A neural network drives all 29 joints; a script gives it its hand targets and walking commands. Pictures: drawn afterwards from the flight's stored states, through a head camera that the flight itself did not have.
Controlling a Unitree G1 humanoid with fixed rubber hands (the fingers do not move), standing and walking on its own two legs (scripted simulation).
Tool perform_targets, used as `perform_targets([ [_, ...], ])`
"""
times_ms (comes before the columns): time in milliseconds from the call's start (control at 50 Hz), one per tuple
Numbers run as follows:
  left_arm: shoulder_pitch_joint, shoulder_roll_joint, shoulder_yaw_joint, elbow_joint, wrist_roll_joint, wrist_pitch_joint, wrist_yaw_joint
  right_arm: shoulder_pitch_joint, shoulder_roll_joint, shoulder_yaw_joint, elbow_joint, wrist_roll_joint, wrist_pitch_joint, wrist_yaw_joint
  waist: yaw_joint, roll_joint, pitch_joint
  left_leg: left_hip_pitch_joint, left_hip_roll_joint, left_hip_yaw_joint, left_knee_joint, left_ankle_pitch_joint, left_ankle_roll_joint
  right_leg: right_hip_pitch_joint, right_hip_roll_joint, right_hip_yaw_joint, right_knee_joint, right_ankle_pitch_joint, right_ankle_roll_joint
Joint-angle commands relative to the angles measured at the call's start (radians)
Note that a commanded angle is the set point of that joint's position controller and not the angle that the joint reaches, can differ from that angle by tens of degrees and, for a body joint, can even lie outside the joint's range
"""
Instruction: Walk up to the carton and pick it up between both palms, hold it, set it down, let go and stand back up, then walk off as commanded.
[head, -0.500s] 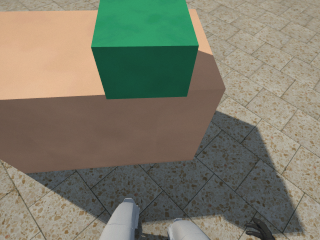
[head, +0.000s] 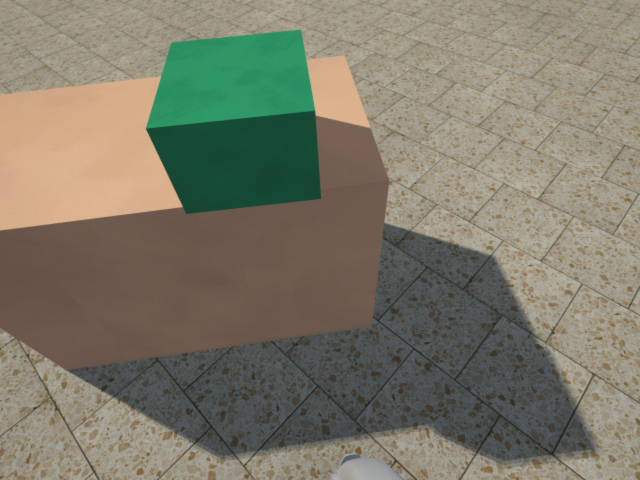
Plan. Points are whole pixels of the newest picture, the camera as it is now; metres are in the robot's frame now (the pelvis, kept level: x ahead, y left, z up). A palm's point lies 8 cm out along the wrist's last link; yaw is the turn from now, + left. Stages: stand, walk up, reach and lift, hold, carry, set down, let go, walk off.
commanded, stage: walk off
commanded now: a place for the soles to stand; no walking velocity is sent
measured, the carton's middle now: (245, 119) +0.78 +0.11 +0.01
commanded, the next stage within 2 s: none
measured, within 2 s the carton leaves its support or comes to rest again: neither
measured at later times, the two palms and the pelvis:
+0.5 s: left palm out of the picture +0.03 +0.33 -0.13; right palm out of the picture +0.14 -0.27 -0.18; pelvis +0.06 +0.02 -0.05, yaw +2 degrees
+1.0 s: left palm out of the picture +0.17 +0.39 -0.14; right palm (503, 444) +0.19 -0.25 -0.14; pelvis +0.12 +0.06 -0.03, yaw +2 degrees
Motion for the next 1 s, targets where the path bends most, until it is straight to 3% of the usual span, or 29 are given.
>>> perform_targets([
  [0,0.157,0.344,0.148,-0.169,0.084,-0.060,0.035,-0.433,-0.298,-0.103,-0.225,-0.149,-0.095,-0.034,0.186,0.278,0.077,-0.893,0.629,-0.511,-0.142,-0.063,0.317,0.310,-0.223,0.432,0.680,-0.369,-0.124],
  [20,0.145,0.365,0.159,-0.171,0.078,-0.070,0.029,-0.366,-0.309,-0.112,-0.210,-0.168,-0.095,-0.025,0.155,0.269,0.100,-0.844,0.559,-0.431,0.005,0.010,0.250,0.277,-0.256,0.447,0.525,-0.392,-0.137],
  [40,0.132,0.348,0.165,-0.166,0.076,-0.078,0.028,-0.251,-0.289,-0.105,-0.198,-0.180,-0.090,-0.006,0.129,0.182,0.090,-0.749,0.426,-0.325,0.179,0.040,0.167,0.302,-0.282,0.421,0.219,-0.361,-0.147],
  [60,0.232,0.319,0.159,-0.136,0.073,-0.096,0.029,-0.173,-0.259,-0.106,-0.172,-0.175,-0.077,0.008,0.158,0.061,0.010,-0.533,0.222,-0.112,0.439,0.161,0.041,0.363,-0.305,0.390,-0.318,-0.245,-0.118],
  [80,0.320,0.311,0.153,-0.094,0.074,-0.113,0.042,-0.085,-0.249,-0.110,-0.143,-0.167,-0.051,0.015,0.168,-0.033,-0.082,-0.434,0.064,-0.052,0.596,0.200,0.007,0.472,-0.268,0.353,-0.555,-0.013,-0.055],
  [100,0.358,0.323,0.148,-0.092,0.078,-0.117,0.057,-0.078,-0.231,-0.102,-0.139,-0.153,-0.048,0.014,0.149,-0.093,-0.101,-0.514,0.023,-0.074,0.623,-0.028,0.000,0.535,-0.283,0.419,-0.535,0.160,-0.034],
  [140,0.306,0.330,0.123,-0.119,0.099,-0.121,0.081,-0.051,-0.219,-0.098,-0.155,-0.142,-0.049,0.008,0.087,-0.105,-0.144,-0.650,0.061,-0.077,0.773,-0.142,-0.039,0.566,-0.333,0.439,-0.353,0.385,-0.130],
  [160,0.275,0.348,0.119,-0.126,0.101,-0.123,0.097,-0.001,-0.186,-0.090,-0.174,-0.140,-0.051,0.016,0.051,-0.124,-0.152,-0.648,0.110,-0.093,0.796,-0.104,-0.051,0.526,-0.410,0.464,-0.319,0.567,-0.172],
  [180,0.322,0.375,0.122,-0.103,0.096,-0.128,0.110,-0.054,-0.220,-0.107,-0.198,-0.153,-0.047,0.024,0.075,-0.130,-0.122,-0.731,0.122,-0.066,0.788,-0.165,-0.048,0.555,-0.447,0.558,-0.281,0.712,-0.193],
  [200,0.311,0.412,0.128,-0.111,0.102,-0.128,0.106,-0.161,-0.233,-0.099,-0.198,-0.159,-0.051,0.029,0.119,-0.153,-0.044,-0.748,0.152,-0.045,0.791,-0.168,-0.047,0.433,-0.466,0.600,-0.318,0.602,-0.237],
  [260,0.308,0.386,0.126,-0.091,0.093,-0.141,0.101,-0.209,-0.249,-0.099,-0.192,-0.148,-0.045,0.029,0.089,-0.140,0.074,-0.732,0.157,-0.043,0.775,-0.081,-0.032,0.363,-0.407,0.493,-0.270,0.679,-0.199],
  [280,0.312,0.375,0.123,-0.096,0.093,-0.143,0.099,-0.223,-0.252,-0.102,-0.193,-0.152,-0.045,0.033,0.095,-0.181,0.058,-0.757,0.159,-0.035,0.758,-0.098,-0.031,0.408,-0.393,0.489,-0.254,0.669,-0.201],
  [400,0.318,0.400,0.129,-0.089,0.101,-0.148,0.117,-0.277,-0.272,-0.115,-0.221,-0.162,-0.045,0.050,0.101,-0.171,0.008,-0.824,0.228,0.010,0.570,-0.091,-0.023,0.480,-0.368,0.483,-0.174,0.549,-0.232],
  [440,0.254,0.404,0.120,-0.105,0.108,-0.146,0.121,-0.213,-0.289,-0.121,-0.205,-0.161,-0.047,0.056,0.039,-0.148,-0.015,-0.639,0.262,0.018,0.439,-0.041,0.008,0.357,-0.373,0.424,-0.118,0.529,-0.227],
  [460,0.194,0.396,0.112,-0.108,0.112,-0.154,0.129,-0.114,-0.291,-0.131,-0.187,-0.157,-0.052,0.058,-0.027,-0.136,-0.046,-0.454,0.255,0.031,0.338,0.001,0.026,0.244,-0.342,0.332,0.007,0.580,-0.199],
  [480,0.125,0.363,0.089,-0.122,0.102,-0.155,0.122,0.031,-0.307,-0.149,-0.142,-0.161,-0.064,0.053,-0.136,-0.040,-0.124,-0.076,0.210,0.045,0.158,0.156,0.065,0.037,-0.260,0.170,0.194,0.608,-0.134],
  [500,0.132,0.292,0.068,-0.119,0.097,-0.158,0.127,0.148,-0.377,-0.179,-0.116,-0.156,-0.058,0.048,-0.188,0.152,-0.235,0.153,0.241,-0.130,0.132,0.353,0.088,-0.081,-0.128,0.133,0.466,0.267,-0.068],
  [520,0.120,0.270,0.060,-0.109,0.086,-0.155,0.122,0.066,-0.449,-0.185,-0.115,-0.139,-0.067,0.040,-0.139,0.384,-0.228,0.158,0.366,-0.412,0.030,0.570,0.134,-0.213,0.044,0.073,0.642,-0.327,-0.048],
  [540,0.118,0.289,0.061,-0.120,0.082,-0.152,0.124,0.015,-0.421,-0.166,-0.135,-0.119,-0.069,0.049,-0.085,0.327,-0.187,0.116,0.403,-0.580,-0.059,0.605,0.176,-0.229,0.037,0.057,0.597,-0.464,-0.083],
  [560,0.111,0.303,0.062,-0.103,0.085,-0.150,0.118,-0.024,-0.404,-0.153,-0.133,-0.113,-0.069,0.050,-0.046,0.238,-0.075,0.007,0.427,-0.614,-0.099,0.549,0.193,-0.226,0.017,0.079,0.573,-0.471,-0.095],
  [600,0.121,0.340,0.072,-0.067,0.086,-0.129,0.106,-0.092,-0.371,-0.142,-0.127,-0.124,-0.065,0.039,-0.012,0.069,0.025,-0.145,0.392,-0.435,-0.050,0.474,0.133,-0.163,-0.035,0.111,0.522,-0.352,-0.092],
  [660,0.157,0.318,0.073,-0.037,0.073,-0.103,0.092,-0.153,-0.297,-0.122,-0.141,-0.132,-0.058,0.030,0.023,0.134,0.105,-0.269,0.347,-0.254,-0.060,0.382,0.057,-0.093,-0.061,0.052,0.395,-0.228,-0.074],
  [820,0.062,0.329,0.083,-0.048,0.063,-0.073,0.105,-0.179,-0.275,-0.127,-0.166,-0.146,-0.034,0.021,0.003,0.200,0.043,-0.201,0.344,-0.200,0.067,0.829,0.083,-0.062,-0.063,0.007,0.241,-0.223,-0.088],
  [860,0.096,0.334,0.091,-0.033,0.067,-0.071,0.105,-0.203,-0.287,-0.134,-0.181,-0.145,-0.028,0.018,0.022,0.241,-0.007,-0.228,0.343,-0.178,0.159,0.925,0.089,0.013,-0.068,-0.010,0.222,-0.201,-0.097],
  [900,0.176,0.336,0.101,-0.025,0.074,-0.078,0.107,-0.273,-0.301,-0.136,-0.212,-0.142,-0.024,0.022,0.095,0.192,-0.054,-0.305,0.284,-0.101,0.312,0.982,0.068,0.200,-0.087,-0.021,-0.037,-0.119,-0.123],
  [920,0.253,0.366,0.112,-0.015,0.073,-0.079,0.108,-0.296,-0.318,-0.138,-0.217,-0.136,-0.020,0.025,0.152,0.114,-0.120,-0.296,0.215,-0.047,0.489,0.880,0.010,0.289,-0.146,0.062,-0.233,0.116,-0.166],
  [940,0.306,0.436,0.126,-0.026,0.079,-0.082,0.107,-0.283,-0.290,-0.132,-0.229,-0.124,-0.020,0.021,0.169,-0.071,-0.207,-0.383,0.077,0.017,0.797,0.431,-0.043,0.390,-0.305,0.369,-0.290,0.456,-0.265],
  [960,0.265,0.454,0.122,-0.050,0.088,-0.083,0.104,-0.237,-0.259,-0.124,-0.220,-0.121,-0.011,0.015,0.122,-0.152,-0.216,-0.510,-0.011,-0.025,0.948,-0.243,-0.080,0.418,-0.447,0.669,-0.284,0.689,-0.367],
  [980,0.202,0.436,0.111,-0.064,0.094,-0.087,0.107,-0.212,-0.261,-0.127,-0.197,-0.132,0.003,0.011,0.084,-0.078,-0.182,-0.529,0.019,-0.090,0.976,-0.271,-0.075,0.370,-0.473,0.697,-0.253,0.691,-0.394],
])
